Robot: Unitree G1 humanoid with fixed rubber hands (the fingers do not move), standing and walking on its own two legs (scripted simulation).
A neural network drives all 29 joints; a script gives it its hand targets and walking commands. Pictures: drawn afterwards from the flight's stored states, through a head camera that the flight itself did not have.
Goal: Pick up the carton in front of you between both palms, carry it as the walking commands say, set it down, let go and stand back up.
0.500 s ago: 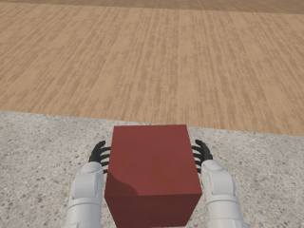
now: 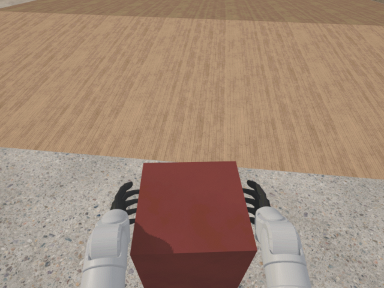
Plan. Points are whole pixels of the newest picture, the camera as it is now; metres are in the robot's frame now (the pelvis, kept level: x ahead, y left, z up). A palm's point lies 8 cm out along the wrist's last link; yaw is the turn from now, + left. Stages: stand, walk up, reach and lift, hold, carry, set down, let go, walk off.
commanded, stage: carry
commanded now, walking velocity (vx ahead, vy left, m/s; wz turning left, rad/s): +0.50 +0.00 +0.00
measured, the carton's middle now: (190, 229) +0.29 +0.00 -0.02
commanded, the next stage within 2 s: none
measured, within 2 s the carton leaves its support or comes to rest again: neither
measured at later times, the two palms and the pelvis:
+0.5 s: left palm (128, 154) +0.46 +0.16 +0.08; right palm (242, 150) +0.46 -0.14 +0.08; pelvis +0.20 +0.00 +0.00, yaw +2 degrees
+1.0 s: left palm (131, 96) +0.78 +0.20 +0.08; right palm (213, 96) +0.76 -0.09 +0.09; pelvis +0.50 +0.07 +0.01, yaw -2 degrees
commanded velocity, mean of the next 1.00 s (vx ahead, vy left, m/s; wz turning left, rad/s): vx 0.50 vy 0.00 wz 0.00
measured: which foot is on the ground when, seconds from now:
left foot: down 0.00-0.38, up 0.40-0.68, down 0.70-1.00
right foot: down 0.00-0.18, up 0.20-0.32, down 0.34-0.72, up 0.74-1.00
